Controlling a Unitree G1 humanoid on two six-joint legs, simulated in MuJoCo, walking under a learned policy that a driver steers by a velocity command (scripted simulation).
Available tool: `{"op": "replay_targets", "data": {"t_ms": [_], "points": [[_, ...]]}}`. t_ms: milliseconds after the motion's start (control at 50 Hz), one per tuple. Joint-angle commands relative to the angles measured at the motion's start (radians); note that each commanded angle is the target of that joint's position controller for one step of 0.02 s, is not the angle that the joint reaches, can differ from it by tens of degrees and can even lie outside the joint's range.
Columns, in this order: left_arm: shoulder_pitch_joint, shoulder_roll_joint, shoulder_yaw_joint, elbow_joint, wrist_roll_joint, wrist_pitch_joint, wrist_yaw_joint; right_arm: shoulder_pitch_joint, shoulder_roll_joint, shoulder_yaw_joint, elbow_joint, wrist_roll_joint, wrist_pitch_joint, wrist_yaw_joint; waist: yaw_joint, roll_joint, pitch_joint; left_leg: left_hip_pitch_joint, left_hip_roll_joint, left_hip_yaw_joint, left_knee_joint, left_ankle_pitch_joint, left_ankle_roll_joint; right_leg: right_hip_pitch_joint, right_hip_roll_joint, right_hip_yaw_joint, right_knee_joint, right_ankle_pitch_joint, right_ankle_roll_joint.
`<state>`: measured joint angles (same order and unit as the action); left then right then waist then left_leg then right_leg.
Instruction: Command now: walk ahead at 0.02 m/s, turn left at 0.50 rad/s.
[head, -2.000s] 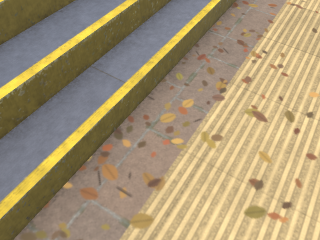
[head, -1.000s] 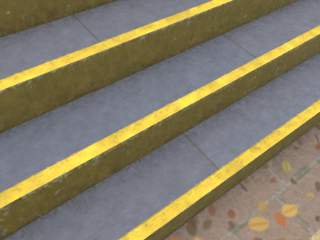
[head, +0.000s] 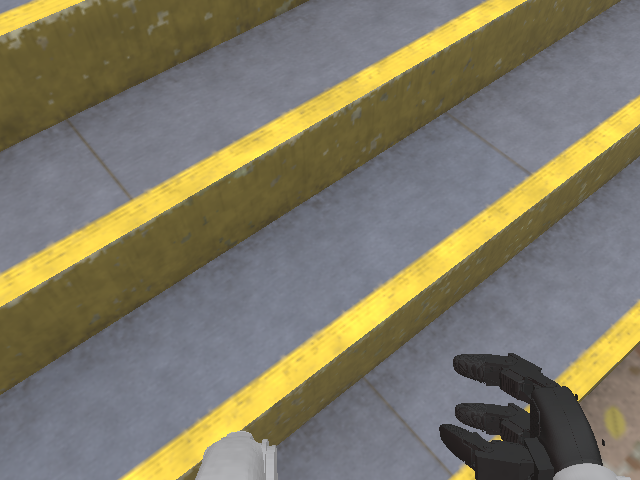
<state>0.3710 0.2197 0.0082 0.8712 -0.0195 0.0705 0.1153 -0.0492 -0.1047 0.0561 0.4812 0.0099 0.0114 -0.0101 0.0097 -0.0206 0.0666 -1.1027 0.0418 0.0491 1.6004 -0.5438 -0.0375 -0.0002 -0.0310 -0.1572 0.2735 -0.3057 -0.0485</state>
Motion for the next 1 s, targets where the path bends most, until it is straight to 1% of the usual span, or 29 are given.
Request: {"op": "replay_targets", "data": {"t_ms": [20, 40, 60, 80, 100, 140, 160, 220, 240, 380, 440, 460, 480, 560, 620, 660, 680, 700, 720, 740, 760, 780, 800, 820, 840, 860, 900, 940, 1000], "points": [[-0.034, 0.329, 0.084, -0.088, -0.010, -0.009, -0.025, 0.076, -0.106, -0.029, -0.070, -0.022, -0.033, 0.013, -0.082, -0.191, -0.336, 0.472, -0.126, 0.132, -0.280, 0.023, 0.106, 0.081, -0.248, 0.036, 0.186, 2.137, -0.155], [-0.062, 0.302, 0.079, -0.121, -0.004, -0.022, -0.035, 0.205, -0.197, -0.065, -0.033, -0.021, -0.039, 0.009, -0.148, -0.166, -0.398, 0.657, -0.145, -0.030, -0.465, 0.142, 0.181, 0.032, -0.212, 0.041, 0.394, 2.191, -0.124], [-0.186, 0.265, 0.068, -0.218, 0.013, -0.047, -0.049, 0.372, -0.304, -0.105, 0.020, -0.030, -0.039, -0.007, -0.223, 0.152, -0.446, 0.927, 0.019, -0.469, -0.705, 0.459, 0.337, -0.335, -0.046, 0.085, 0.770, 1.268, -0.029], [-0.202, 0.208, 0.060, -0.224, 0.036, -0.070, -0.090, 0.372, -0.392, -0.128, 0.021, -0.096, -0.020, -0.032, -0.173, 0.382, -0.570, 1.032, 0.199, -0.951, -1.059, 0.680, 0.466, -0.503, 0.190, 0.266, 1.158, -0.031, 0.033], [-0.163, 0.167, 0.059, -0.206, 0.014, -0.072, -0.125, 0.286, -0.320, -0.113, 0.012, -0.095, -0.027, -0.030, -0.124, 0.212, -0.496, 0.889, 0.238, -0.896, -1.048, 0.406, 0.431, -0.589, 0.149, 0.385, 1.346, -0.116, 0.035], [-0.212, 0.085, 0.036, -0.262, 0.011, -0.051, -0.111, 0.157, -0.195, -0.082, 0.041, -0.012, -0.036, -0.013, -0.011, 0.048, -0.070, 0.544, 0.111, -0.653, -1.031, 0.113, 0.285, -0.742, 0.090, 0.290, 1.284, -0.084, 0.028], [-0.155, 0.067, 0.029, -0.257, 0.021, -0.041, -0.095, 0.107, -0.167, -0.078, 0.047, 0.002, -0.037, -0.012, 0.045, 0.034, -0.015, 0.423, 0.063, -0.531, -1.022, 0.056, 0.240, -0.711, 0.057, 0.269, 1.273, -0.048, 0.033], [-0.087, 0.070, 0.024, -0.266, 0.035, -0.032, -0.067, 0.088, -0.164, -0.083, 0.062, -0.004, -0.052, -0.017, 0.092, 0.094, -0.048, 0.355, 0.013, -0.411, -1.031, 0.135, 0.240, -0.659, 0.058, 0.223, 1.367, 0.102, 0.048], [-0.094, 0.044, 0.012, -0.278, 0.035, -0.040, -0.068, 0.115, -0.166, -0.080, 0.073, -0.008, -0.053, -0.021, 0.087, 0.109, -0.070, 0.391, 0.011, -0.404, -1.010, 0.179, 0.254, -0.698, 0.070, 0.210, 1.441, 0.137, 0.050], [-0.218, 0.072, 0.001, -0.364, 0.033, -0.065, -0.064, 0.243, -0.205, -0.083, 0.065, -0.006, -0.021, -0.069, -0.002, 0.159, -0.163, 0.738, 0.029, -0.542, -1.029, 0.219, 0.289, -0.901, 0.072, 0.262, 1.335, 0.169, 0.138], [-0.179, 0.087, 0.001, -0.333, 0.004, -0.070, -0.075, 0.316, -0.190, -0.076, 0.089, -0.010, -0.012, -0.077, -0.034, 0.188, -0.201, 0.884, 0.094, -0.587, -1.015, 0.142, 0.306, -0.972, 0.065, 0.267, 1.312, 0.119, 0.159], [-0.260, 0.055, 0.003, -0.367, 0.099, -0.044, -0.080, 0.375, -0.272, -0.131, 0.159, -0.058, -0.011, -0.065, -0.050, 0.182, -0.118, 0.914, 0.055, -0.514, -1.111, -0.023, 0.282, -1.020, 0.031, 0.192, 1.159, 0.082, 0.141], [-0.307, 0.066, 0.008, -0.384, 0.106, -0.036, -0.085, 0.416, -0.277, -0.144, 0.185, -0.057, -0.015, -0.060, -0.082, 0.211, -0.098, 0.932, 0.070, -0.562, -1.131, -0.091, 0.296, -1.029, 0.022, 0.185, 1.123, 0.071, 0.137], [-0.281, 0.088, 0.027, -0.403, 0.069, -0.039, -0.093, 0.388, -0.261, -0.170, 0.205, -0.059, -0.040, -0.060, -0.067, 0.228, -0.086, 0.959, 0.192, -0.694, -1.171, -0.220, 0.322, -1.066, -0.031, 0.339, 1.101, 0.025, 0.110], [-0.179, 0.087, 0.027, -0.376, 0.050, -0.042, -0.117, 0.318, -0.257, -0.167, 0.203, -0.058, -0.038, -0.061, -0.001, 0.189, -0.070, 0.827, 0.165, -0.549, -1.210, -0.202, 0.279, -0.836, -0.055, 0.252, 0.884, -0.015, 0.080], [-0.114, 0.058, 0.013, -0.356, 0.005, -0.040, -0.128, 0.259, -0.260, -0.159, 0.201, -0.048, -0.033, -0.066, 0.033, 0.197, -0.078, 0.705, 0.109, -0.357, -1.247, -0.158, 0.189, -0.469, -0.052, 0.163, 0.500, -0.152, 0.030], [-0.013, 0.058, 0.022, -0.308, -0.010, -0.041, -0.123, 0.251, -0.261, -0.160, 0.217, -0.050, -0.028, -0.064, 0.073, 0.175, -0.081, 0.693, 0.074, -0.279, -1.171, -0.137, 0.168, -0.315, -0.050, 0.108, 0.328, 0.016, 0.014], [0.149, 0.077, 0.043, -0.211, 0.007, -0.043, -0.115, 0.310, -0.217, -0.149, 0.248, -0.055, -0.024, -0.052, 0.085, 0.030, -0.140, 0.644, 0.013, -0.177, -1.005, -0.144, 0.168, -0.096, 0.042, -0.025, 0.305, 0.080, 0.026], [0.313, 0.128, 0.071, -0.084, 0.075, -0.137, -0.198, 0.213, -0.117, -0.091, 0.131, -0.136, -0.057, 0.039, 0.086, -0.273, 0.006, 0.396, -0.040, -0.131, -0.591, -0.101, 0.087, -0.013, -0.001, 0.205, 0.412, 0.192, 0.034], [0.369, 0.317, 0.119, -0.147, 0.087, -0.193, -0.193, 0.311, -0.066, -0.100, 0.075, -0.074, -0.056, 0.082, 0.087, -0.437, -0.137, 0.173, -0.218, -0.323, -0.420, 0.029, 0.096, 0.087, -0.167, 0.883, 0.117, -0.233, -0.124], [0.299, 0.284, 0.106, -0.171, 0.088, -0.202, -0.191, 0.306, -0.136, -0.107, 0.108, -0.062, -0.082, 0.076, 0.075, -0.341, -0.040, -0.016, -0.228, -0.455, -0.074, 0.164, 0.084, 0.034, -0.232, 1.174, -0.025, -0.711, -0.072], [0.220, 0.279, 0.094, -0.167, 0.074, -0.198, -0.188, 0.275, -0.187, -0.115, 0.138, -0.050, -0.114, 0.046, 0.051, -0.209, 0.040, -0.083, -0.187, -0.430, 0.094, 0.286, 0.058, -0.081, -0.253, 1.142, -0.012, -0.679, -0.024], [0.108, 0.268, 0.083, -0.181, 0.050, -0.193, -0.179, 0.273, -0.213, -0.109, 0.163, -0.035, -0.133, 0.020, -0.003, -0.167, -0.030, -0.023, -0.124, -0.360, 0.187, 0.386, 0.033, -0.166, -0.225, 1.019, 0.025, -0.569, -0.012], [0.004, 0.217, 0.061, -0.191, 0.042, -0.193, -0.166, 0.271, -0.199, -0.095, 0.174, -0.045, -0.142, 0.006, -0.058, -0.130, -0.087, 0.039, -0.061, -0.281, 0.198, 0.449, 0.034, -0.250, -0.179, 0.875, 0.067, -0.481, -0.005], [-0.058, 0.154, 0.040, -0.188, 0.063, -0.182, -0.154, 0.265, -0.187, -0.078, 0.186, -0.058, -0.137, 0.020, -0.088, -0.089, -0.098, 0.115, -0.041, -0.212, 0.297, 0.459, 0.045, -0.404, -0.126, 0.779, 0.095, -0.419, -0.027], [-0.056, 0.120, 0.027, -0.167, 0.086, -0.176, -0.145, 0.295, -0.163, -0.065, 0.207, -0.062, -0.122, 0.044, -0.090, -0.094, -0.109, 0.120, -0.042, -0.175, 0.324, 0.470, 0.054, -0.450, -0.071, 0.691, 0.111, -0.352, -0.052], [0.084, 0.118, 0.028, -0.088, 0.086, -0.177, -0.134, 0.317, -0.135, -0.043, 0.249, -0.061, -0.098, 0.086, -0.032, -0.113, -0.116, 0.036, -0.061, -0.138, 0.446, 0.469, 0.069, -0.396, -0.022, 0.645, 0.134, -0.228, -0.099], [0.205, 0.123, 0.028, -0.031, 0.090, -0.183, -0.141, 0.232, -0.139, -0.029, 0.246, -0.059, -0.093, 0.082, 0.024, -0.079, -0.101, -0.177, -0.062, -0.157, 0.536, 0.427, 0.079, -0.239, -0.041, 0.678, 0.171, -0.190, -0.106], [0.277, 0.097, 0.010, 0.029, 0.091, -0.188, -0.166, 0.169, -0.132, -0.012, 0.252, -0.067, -0.110, 0.064, 0.030, -0.097, -0.071, -0.373, -0.067, -0.155, 0.702, 0.409, 0.103, -0.152, -0.042, 0.742, 0.205, -0.167, -0.123]]}}
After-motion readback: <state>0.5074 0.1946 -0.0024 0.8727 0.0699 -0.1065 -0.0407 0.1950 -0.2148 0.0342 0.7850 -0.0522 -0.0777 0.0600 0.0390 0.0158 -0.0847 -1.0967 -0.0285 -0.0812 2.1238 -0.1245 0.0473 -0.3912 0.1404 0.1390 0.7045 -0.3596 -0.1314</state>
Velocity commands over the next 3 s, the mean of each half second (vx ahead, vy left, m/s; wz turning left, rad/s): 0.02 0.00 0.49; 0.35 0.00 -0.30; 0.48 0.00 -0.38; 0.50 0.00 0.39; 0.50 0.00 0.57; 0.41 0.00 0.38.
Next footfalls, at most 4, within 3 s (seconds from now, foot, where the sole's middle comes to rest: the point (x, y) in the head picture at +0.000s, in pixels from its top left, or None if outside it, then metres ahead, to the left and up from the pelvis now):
0.04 left None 0.17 0.13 -0.60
0.72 right None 0.36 -0.14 -0.60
1.28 left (355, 264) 0.69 -0.01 -0.42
1.66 right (507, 166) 0.91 -0.32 -0.42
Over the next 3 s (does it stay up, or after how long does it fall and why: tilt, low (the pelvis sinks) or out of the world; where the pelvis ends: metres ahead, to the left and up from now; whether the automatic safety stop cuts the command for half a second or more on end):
stays up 1.47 -0.15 0.71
